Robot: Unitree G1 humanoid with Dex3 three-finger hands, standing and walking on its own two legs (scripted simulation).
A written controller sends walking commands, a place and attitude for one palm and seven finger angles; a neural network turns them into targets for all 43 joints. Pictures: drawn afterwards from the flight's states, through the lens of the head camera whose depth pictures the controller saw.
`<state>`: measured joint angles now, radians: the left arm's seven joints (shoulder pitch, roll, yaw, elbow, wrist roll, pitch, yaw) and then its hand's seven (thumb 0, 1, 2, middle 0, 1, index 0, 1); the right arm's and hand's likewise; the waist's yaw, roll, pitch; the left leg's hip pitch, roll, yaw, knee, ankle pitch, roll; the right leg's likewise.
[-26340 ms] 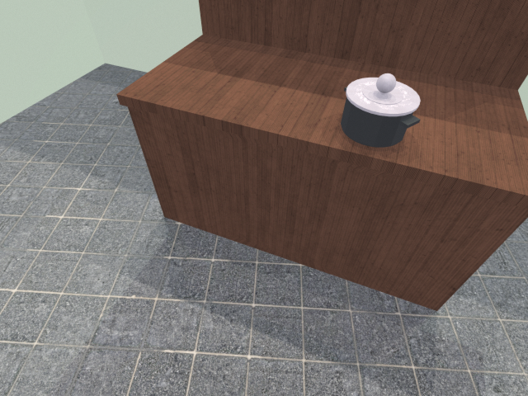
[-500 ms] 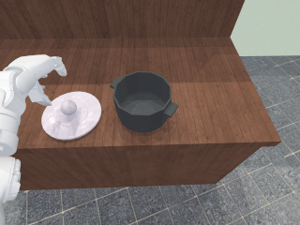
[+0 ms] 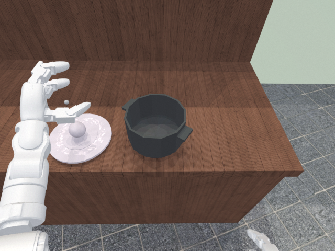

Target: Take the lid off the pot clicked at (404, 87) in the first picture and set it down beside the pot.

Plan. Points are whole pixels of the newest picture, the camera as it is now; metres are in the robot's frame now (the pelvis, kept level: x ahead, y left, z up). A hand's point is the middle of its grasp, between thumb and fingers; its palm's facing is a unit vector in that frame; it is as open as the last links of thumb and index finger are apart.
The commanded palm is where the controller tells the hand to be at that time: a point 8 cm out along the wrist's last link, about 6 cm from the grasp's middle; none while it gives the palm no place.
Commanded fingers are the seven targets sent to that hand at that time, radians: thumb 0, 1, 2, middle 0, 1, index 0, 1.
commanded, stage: draw the hand back to the body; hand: left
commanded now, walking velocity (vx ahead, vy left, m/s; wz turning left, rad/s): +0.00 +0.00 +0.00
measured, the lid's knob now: (77, 129) +0.47 +0.31 -0.04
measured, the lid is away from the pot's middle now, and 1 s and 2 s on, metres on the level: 0.25 0.25 0.25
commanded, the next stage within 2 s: step back with the hand held close in 1.46 s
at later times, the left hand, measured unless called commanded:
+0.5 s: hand (60, 133) +0.31 +0.22 +0.16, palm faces +0.42 -0.86 -0.28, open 8.5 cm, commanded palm +0.25 +0.26 +0.18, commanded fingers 0.00 0.81 0.87 -0.21 -0.36 -0.21 -0.36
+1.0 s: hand (49, 178) +0.21 +0.21 +0.16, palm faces +0.39 -0.86 -0.33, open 7.4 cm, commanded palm +0.16 +0.25 +0.17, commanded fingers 0.00 0.90 0.90 -0.20 -0.30 -0.20 -0.30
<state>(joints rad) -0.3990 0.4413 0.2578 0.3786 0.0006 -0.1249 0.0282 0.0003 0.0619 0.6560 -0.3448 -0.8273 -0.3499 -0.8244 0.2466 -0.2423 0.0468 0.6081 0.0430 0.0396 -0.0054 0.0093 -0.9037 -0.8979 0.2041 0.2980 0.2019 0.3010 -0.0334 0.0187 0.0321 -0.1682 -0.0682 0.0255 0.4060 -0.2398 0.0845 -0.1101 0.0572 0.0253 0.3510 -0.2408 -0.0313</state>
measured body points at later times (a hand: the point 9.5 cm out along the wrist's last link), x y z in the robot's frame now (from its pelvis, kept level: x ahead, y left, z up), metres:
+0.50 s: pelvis +0.00 -0.05 +0.00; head +0.00 -0.07 +0.45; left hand +0.28 +0.27 +0.18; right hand +0.18 -0.29 -0.10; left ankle -0.02 +0.06 -0.74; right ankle -0.04 -0.11 -0.74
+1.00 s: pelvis -0.02 -0.04 +0.00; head -0.03 -0.06 +0.45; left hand +0.19 +0.26 +0.17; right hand +0.17 -0.27 -0.09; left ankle -0.02 +0.06 -0.74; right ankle -0.04 -0.11 -0.74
